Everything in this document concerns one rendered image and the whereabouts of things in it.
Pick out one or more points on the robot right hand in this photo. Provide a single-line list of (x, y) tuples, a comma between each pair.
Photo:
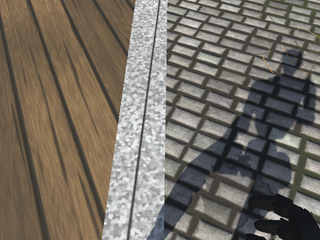
[(300, 225)]

